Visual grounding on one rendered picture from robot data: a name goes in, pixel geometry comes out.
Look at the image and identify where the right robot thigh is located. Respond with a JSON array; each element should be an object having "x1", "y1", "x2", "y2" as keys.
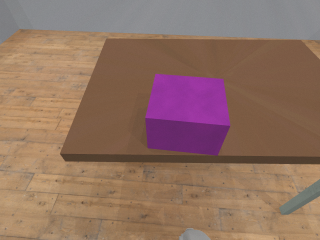
[{"x1": 179, "y1": 229, "x2": 211, "y2": 240}]

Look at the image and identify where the table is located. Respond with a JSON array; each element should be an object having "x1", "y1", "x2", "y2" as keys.
[{"x1": 60, "y1": 38, "x2": 320, "y2": 215}]

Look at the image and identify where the carton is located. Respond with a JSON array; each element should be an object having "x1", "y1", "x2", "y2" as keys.
[{"x1": 145, "y1": 74, "x2": 231, "y2": 156}]

